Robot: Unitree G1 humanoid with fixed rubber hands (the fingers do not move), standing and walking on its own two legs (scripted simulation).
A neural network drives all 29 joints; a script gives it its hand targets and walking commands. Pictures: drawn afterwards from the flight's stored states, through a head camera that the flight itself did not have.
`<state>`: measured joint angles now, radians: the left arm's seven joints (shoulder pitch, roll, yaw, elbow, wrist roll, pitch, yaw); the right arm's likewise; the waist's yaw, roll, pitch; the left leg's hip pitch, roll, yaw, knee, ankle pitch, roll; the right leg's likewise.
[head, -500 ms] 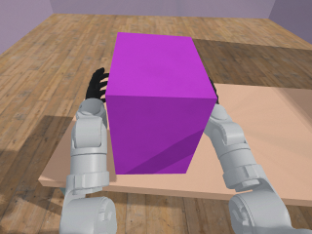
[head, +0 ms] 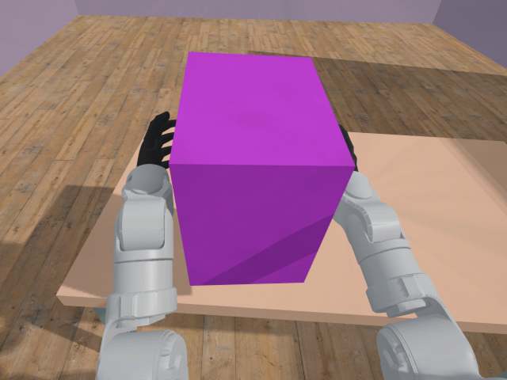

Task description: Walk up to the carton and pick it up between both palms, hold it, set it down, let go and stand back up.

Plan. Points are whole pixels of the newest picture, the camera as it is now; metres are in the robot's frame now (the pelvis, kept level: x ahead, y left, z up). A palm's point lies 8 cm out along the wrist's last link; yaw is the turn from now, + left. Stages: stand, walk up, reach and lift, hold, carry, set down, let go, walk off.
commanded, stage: hold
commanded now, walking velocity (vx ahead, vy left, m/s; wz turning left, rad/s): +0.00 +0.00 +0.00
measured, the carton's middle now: (249, 173) +0.38 +0.00 +0.15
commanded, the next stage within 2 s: none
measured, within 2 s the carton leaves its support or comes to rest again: neither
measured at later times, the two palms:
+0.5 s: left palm (147, 169) +0.36 +0.15 +0.19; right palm (337, 173) +0.36 -0.13 +0.17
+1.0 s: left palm (150, 169) +0.36 +0.15 +0.19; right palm (340, 174) +0.35 -0.14 +0.17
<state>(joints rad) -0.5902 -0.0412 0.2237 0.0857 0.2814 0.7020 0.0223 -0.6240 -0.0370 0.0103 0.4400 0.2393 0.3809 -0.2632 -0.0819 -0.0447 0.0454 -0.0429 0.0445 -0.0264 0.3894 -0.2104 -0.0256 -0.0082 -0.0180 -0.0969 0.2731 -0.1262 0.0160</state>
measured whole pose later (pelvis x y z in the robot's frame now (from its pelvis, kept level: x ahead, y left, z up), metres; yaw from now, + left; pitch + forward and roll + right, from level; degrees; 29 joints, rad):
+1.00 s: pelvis +0.00 +0.00 +0.00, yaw +0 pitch -8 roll -1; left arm -0.60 -0.04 0.24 0.10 0.28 0.70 0.01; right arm -0.63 -0.02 -0.01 0.44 0.22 0.38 -0.26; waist -0.07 -0.05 0.06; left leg -0.04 0.04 -0.03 0.39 -0.20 -0.03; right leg -0.01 -0.02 -0.10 0.28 -0.12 0.01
